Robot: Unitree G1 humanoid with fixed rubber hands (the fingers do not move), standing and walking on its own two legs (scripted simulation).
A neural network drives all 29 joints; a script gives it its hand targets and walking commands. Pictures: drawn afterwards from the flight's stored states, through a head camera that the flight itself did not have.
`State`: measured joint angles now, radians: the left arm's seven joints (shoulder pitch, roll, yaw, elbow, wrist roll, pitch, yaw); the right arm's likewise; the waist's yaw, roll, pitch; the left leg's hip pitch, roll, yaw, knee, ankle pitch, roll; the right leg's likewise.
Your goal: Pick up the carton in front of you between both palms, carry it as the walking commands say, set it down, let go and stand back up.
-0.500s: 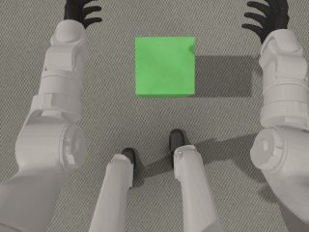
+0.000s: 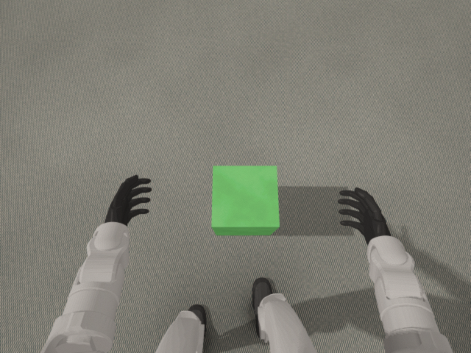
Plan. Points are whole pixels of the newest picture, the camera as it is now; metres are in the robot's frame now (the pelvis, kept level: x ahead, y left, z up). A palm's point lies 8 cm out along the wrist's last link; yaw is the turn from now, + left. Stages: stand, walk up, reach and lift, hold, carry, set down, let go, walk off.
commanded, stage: let go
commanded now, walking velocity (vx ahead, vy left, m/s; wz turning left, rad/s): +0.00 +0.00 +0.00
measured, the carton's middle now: (243, 203) +0.47 -0.05 -0.61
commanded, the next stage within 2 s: stand in 0.82 s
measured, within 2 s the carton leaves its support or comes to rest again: neither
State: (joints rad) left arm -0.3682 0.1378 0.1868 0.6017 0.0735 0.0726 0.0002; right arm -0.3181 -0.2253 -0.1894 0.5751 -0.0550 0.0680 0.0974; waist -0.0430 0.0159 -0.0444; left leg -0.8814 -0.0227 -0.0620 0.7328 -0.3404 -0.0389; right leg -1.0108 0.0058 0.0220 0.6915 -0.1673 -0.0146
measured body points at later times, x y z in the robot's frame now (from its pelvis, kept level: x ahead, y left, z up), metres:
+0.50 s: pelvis +0.05 +0.03 +0.04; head +0.08 +0.02 +0.49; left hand +0.22 +0.26 -0.03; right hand +0.21 -0.21 -0.04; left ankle -0.02 +0.15 -0.70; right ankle +0.07 -0.11 -0.70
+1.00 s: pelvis +0.06 +0.03 +0.03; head +0.06 +0.02 +0.48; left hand +0.20 +0.30 -0.06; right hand +0.20 -0.26 -0.05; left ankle -0.02 +0.15 -0.70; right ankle +0.07 -0.11 -0.70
